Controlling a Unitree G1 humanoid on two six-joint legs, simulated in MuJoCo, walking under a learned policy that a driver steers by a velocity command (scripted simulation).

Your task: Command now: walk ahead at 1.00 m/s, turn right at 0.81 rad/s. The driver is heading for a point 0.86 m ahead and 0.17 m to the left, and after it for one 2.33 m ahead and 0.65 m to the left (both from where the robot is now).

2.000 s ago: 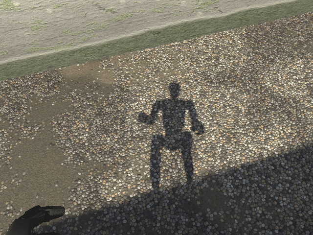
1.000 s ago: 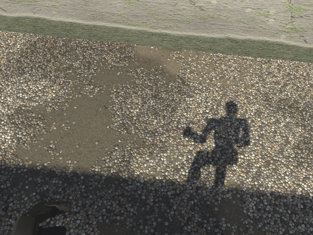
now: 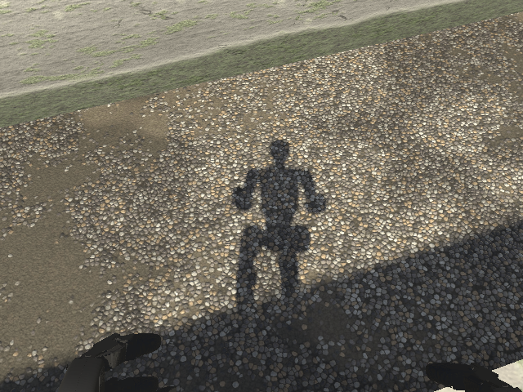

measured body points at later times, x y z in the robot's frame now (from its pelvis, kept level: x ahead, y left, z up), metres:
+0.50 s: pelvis -0.03 -0.06 +0.01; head -0.01 -0.04 +0.46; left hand +0.24 +0.16 -0.03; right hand +0.12 -0.31 -0.08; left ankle +0.00 +0.05 -0.71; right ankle +0.01 -0.13 -0.64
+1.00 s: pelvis -0.02 -0.07 +0.00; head -0.01 -0.04 +0.45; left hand -0.05 +0.22 -0.12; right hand +0.31 -0.14 -0.03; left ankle -0.01 +0.04 -0.71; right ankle +0.01 -0.22 -0.70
